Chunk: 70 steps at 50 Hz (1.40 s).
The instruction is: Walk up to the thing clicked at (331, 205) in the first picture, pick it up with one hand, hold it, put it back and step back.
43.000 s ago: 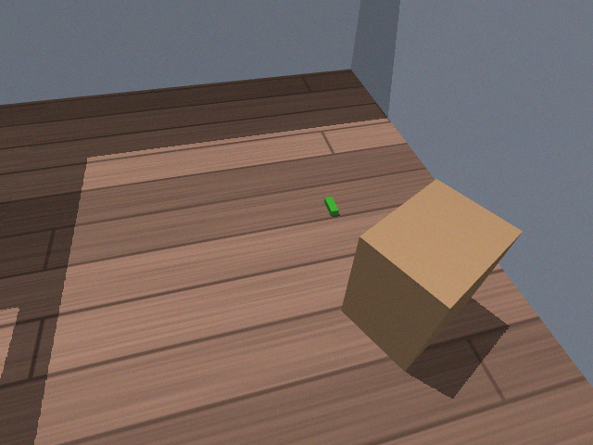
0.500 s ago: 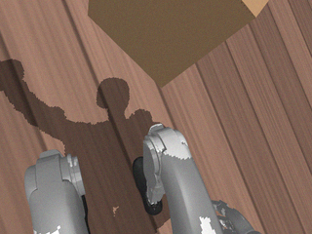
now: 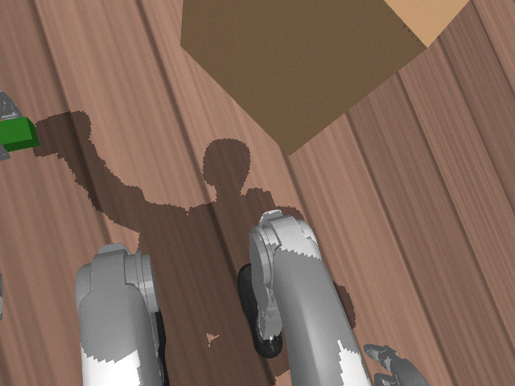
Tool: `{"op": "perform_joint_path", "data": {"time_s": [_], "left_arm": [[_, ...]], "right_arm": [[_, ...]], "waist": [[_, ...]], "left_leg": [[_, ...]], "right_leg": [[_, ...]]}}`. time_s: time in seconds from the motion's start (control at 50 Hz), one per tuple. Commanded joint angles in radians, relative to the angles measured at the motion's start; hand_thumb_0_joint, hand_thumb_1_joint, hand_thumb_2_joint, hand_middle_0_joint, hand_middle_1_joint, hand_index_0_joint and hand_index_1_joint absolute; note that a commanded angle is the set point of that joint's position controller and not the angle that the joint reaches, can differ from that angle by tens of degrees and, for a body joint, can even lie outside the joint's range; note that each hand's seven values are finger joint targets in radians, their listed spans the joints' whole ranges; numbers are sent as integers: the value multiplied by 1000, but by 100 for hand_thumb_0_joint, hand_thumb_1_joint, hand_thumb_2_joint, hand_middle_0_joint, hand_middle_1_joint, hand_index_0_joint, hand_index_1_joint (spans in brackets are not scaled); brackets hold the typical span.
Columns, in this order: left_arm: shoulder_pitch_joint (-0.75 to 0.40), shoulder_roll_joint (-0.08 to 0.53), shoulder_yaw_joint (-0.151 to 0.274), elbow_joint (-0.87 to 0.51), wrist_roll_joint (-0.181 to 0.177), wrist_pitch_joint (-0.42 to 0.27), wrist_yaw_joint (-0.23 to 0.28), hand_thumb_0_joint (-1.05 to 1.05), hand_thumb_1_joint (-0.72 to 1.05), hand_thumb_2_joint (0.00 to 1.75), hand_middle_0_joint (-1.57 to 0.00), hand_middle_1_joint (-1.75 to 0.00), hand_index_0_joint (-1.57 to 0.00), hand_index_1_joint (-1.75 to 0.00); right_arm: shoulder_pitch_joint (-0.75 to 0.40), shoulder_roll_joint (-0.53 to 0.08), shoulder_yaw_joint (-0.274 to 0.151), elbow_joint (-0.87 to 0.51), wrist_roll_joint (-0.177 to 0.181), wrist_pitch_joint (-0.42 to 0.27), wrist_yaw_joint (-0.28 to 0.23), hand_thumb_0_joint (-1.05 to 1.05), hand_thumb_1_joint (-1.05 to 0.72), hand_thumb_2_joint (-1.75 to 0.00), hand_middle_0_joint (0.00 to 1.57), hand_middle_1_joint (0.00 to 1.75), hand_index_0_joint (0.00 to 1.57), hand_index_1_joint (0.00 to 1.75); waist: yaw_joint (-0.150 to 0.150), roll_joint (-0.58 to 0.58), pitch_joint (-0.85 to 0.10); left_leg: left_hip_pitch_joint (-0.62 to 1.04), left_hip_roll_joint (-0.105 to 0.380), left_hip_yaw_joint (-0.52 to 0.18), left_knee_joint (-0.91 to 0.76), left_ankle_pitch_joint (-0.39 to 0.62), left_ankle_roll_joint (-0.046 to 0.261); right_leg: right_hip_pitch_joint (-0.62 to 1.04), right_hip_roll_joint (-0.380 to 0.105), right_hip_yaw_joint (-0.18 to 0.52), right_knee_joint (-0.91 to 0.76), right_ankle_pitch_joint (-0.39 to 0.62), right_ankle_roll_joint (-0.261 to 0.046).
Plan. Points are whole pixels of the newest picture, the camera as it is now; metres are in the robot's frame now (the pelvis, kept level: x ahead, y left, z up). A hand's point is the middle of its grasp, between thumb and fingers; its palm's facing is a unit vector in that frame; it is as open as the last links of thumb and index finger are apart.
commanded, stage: lift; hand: left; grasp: from above
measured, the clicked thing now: out of the picture +0.50 +0.31 -0.18
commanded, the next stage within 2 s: hold in 1.50 s
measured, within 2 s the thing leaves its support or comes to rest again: neither
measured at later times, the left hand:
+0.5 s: hand out of the picture +0.41 +0.31 +0.01, palm faces -0.40 -0.11 -0.91, open 6.7 cm
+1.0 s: hand out of the picture +0.35 +0.28 +0.21, palm faces -0.40 -0.14 -0.91, open 6.7 cm
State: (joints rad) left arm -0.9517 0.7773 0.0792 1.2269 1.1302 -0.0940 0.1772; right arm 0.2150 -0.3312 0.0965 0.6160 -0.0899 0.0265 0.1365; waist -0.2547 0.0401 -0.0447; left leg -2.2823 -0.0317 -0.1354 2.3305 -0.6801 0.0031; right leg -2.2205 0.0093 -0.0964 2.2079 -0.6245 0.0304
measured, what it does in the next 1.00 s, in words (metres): rises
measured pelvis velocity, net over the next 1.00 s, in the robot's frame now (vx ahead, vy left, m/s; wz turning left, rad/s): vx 0.03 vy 0.00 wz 0.11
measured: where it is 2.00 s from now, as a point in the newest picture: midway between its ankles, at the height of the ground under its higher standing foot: (209, 347)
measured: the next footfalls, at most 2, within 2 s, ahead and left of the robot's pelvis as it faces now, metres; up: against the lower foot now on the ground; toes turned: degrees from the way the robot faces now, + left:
none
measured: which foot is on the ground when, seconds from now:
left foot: down 0.00-1.00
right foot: down 0.00-1.00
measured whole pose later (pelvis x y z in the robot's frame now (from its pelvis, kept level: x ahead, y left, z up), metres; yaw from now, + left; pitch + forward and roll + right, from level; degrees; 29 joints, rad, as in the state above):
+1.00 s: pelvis +0.03 +0.00 +0.28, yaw +6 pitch +20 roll -2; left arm -0.38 0.45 -0.14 0.79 0.97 0.06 0.13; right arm 0.22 -0.24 -0.01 0.70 0.05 0.02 -0.05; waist -0.09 0.05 -0.18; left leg -1.17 0.00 -0.04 1.36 -0.54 0.01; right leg -1.16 0.02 -0.01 1.30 -0.49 0.02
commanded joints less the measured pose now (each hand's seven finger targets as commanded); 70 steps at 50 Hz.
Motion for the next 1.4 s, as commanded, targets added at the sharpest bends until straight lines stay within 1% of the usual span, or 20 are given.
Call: {"op": "perform_joint_path", "data": {"time_s": [0.0, 0.08, 0.1, 0.2, 0.26, 0.3, 0.4, 0.42, 0.5, 0.52, 0.66, 0.72, 0.76, 0.84, 0.9, 0.98, 1.1, 1.16, 1.2, 1.38], "left_arm": [[-290, 269, 44, -262, -19, -3, 13, 0, 83, 6, -112, -23, -118, -17], [-235, 254, 52, -311, -41, 0, -1, 0, 79, 9, -108, -25, -114, -19], [-230, 209, 20, -317, -50, 2, -10, 0, 78, 7, -107, -25, -113, -19], [-148, 172, 2, -375, -79, 12, -32, 0, 74, 9, -101, -31, -108, -24], [-141, 109, -34, -437, -98, 20, -47, 0, 75, 12, -102, -32, -109, -25], [-101, 147, -8, -454, -104, 28, -47, 0, 74, 12, -101, -34, -108, -26], [-74, 95, -27, -553, -121, 42, -50, 0, 75, 11, -102, -34, -109, -26], [-47, 120, -6, -555, -114, 50, -45, 0, 75, 13, -102, -34, -109, -27], [24, 48, -35, -588, -137, 81, -49, 0, 79, 13, -105, -33, -112, -26], [31, 60, -32, -599, -136, 89, -50, 0, 78, 15, -105, -33, -111, -27], [195, -35, -82, -647, -168, 130, -68, 0, 77, 13, -105, -32, -111, -26], [264, -38, -72, -669, -170, 135, -58, 0, 76, 13, -107, -28, -112, -23], [270, -71, -99, -676, -167, 138, -52, 0, 77, 14, -108, -28, -113, -23], [241, -58, -89, -669, -153, 141, -20, 0, 74, 17, -106, -29, -111, -25], [268, -115, -122, -602, -155, 147, -8, 0, 79, 14, -109, -27, -114, -22], [297, -175, -169, -559, -155, 159, -1, 0, 80, 13, -110, -27, -115, -22], [282, -197, -193, -536, -172, 164, 10, 0, 84, 16, -114, -26, -119, -22], [297, -163, -172, -523, -165, 162, 22, 0, 82, 15, -113, -25, -117, -21], [269, -184, -191, -532, -162, 159, 26, 0, 83, 16, -114, -25, -118, -21], [274, -200, -193, -550, -162, 177, 33, 0, 83, 16, -115, -22, -119, -19]], "right_arm": [[206, -245, -117, -17, 13, 9, -30, 0, -91, -90, 20, 30, 20, 30], [204, -229, -141, -21, 30, 20, -41, 0, -90, -90, 20, 30, 20, 30], [202, -219, -143, -23, 32, 19, -43, 0, -91, -90, 20, 30, 20, 30], [186, -202, -158, -26, 56, 23, -60, 0, -90, -90, 20, 30, 20, 30], [177, -190, -164, -26, 66, 22, -69, 0, -90, -90, 20, 30, 20, 30], [168, -187, -165, -33, 74, 23, -76, 0, -90, -90, 20, 30, 20, 30], [129, -172, -173, -40, 88, 21, -101, 0, -90, -90, 20, 30, 20, 30], [127, -166, -175, -44, 92, 22, -106, 0, -90, -90, 20, 30, 20, 30], [95, -138, -174, -46, 102, 22, -118, 0, -89, -90, 20, 30, 20, 30], [87, -132, -172, -44, 105, 21, -125, 0, -89, -90, 20, 30, 20, 30], [62, -92, -169, -41, 121, 11, -152, 0, -89, -90, 20, 30, 20, 30], [53, -77, -165, -39, 128, 2, -167, 0, -89, -90, 20, 30, 20, 30], [48, -70, -163, -37, 132, -7, -177, 0, -89, -90, 20, 30, 20, 30], [45, -67, -161, -16, 134, -27, -197, 0, -89, -90, 20, 30, 20, 30], [38, -67, -163, 0, 137, -43, -205, 0, -89, -90, 20, 30, 20, 30], [44, -63, -167, 13, 138, -61, -209, 0, -89, -90, 20, 30, 20, 30], [55, -54, -169, 26, 136, -78, -212, 0, -89, -90, 20, 30, 20, 30], [60, -55, -174, 29, 136, -80, -211, 0, -89, -90, 20, 30, 20, 30], [61, -50, -173, 30, 134, -81, -210, 0, -89, -90, 20, 30, 20, 30], [61, -50, -181, 28, 134, -70, -200, 0, -89, -90, 20, 30, 20, 30]], "waist": [[22, 333, -780], [46, 282, -790], [38, 277, -777], [69, 253, -781], [63, 240, -786], [85, 216, -783], [93, 230, -771], [109, 220, -795], [112, 191, -762], [115, 184, -766], [125, 89, -660], [143, 59, -615], [137, 60, -574], [149, 66, -510], [154, 57, -451], [163, 66, -418], [168, 24, -380], [189, 4, -372], [180, -5, -369], [198, 8, -363]], "left_leg": [[582, -2, 79, -313, 218, 15], [588, -6, 89, -354, 192, 24], [606, -2, 87, -374, 172, 24], [660, 6, 67, -472, 107, 31], [718, 11, 55, -519, 117, 31], [737, 10, 49, -553, 119, 32], [864, 12, 12, -664, 113, 22], [903, 18, 19, -692, 113, 23], [957, 22, 36, -782, 104, 26], [979, 22, 48, -795, 118, 28], [1061, 20, 92, -918, 156, 33], [1113, 15, 107, -983, 153, 34], [1164, 17, 107, -1036, 147, 31], [1269, 21, 85, -1147, 126, 24], [1341, 27, 69, -1230, 108, 17], [1438, 32, 67, -1315, 161, 7], [1541, 28, 99, -1400, 270, 11], [1585, 24, 115, -1434, 328, 12], [1616, 20, 122, -1449, 362, 14], [1754, 17, 126, -1557, 470, 7]], "right_leg": [[396, 20, -48, -242, 185, -91], [427, 14, -29, -284, 166, -87], [424, 16, -26, -299, 152, -86], [461, 17, -20, -345, 131, -74], [491, 17, -17, -379, 152, -70], [535, 18, -14, -403, 152, -68], [582, 12, -10, -464, 156, -64], [623, 14, -6, -486, 161, -59], [740, 18, 3, -582, 162, -50], [782, 21, 7, -611, 170, -49], [985, 26, 35, -803, 179, -47], [1083, 27, 54, -894, 165, -46], [1122, 29, 61, -943, 164, -46], [1198, 30, 74, -1029, 143, -44], [1234, 32, 77, -1090, 132, -45], [1305, 34, 79, -1167, 174, -48], [1454, 36, 90, -1291, 254, -48], [1526, 35, 96, -1341, 295, -48], [1564, 32, 105, -1372, 328, -45], [1694, 30, 112, -1472, 427, -43]]}}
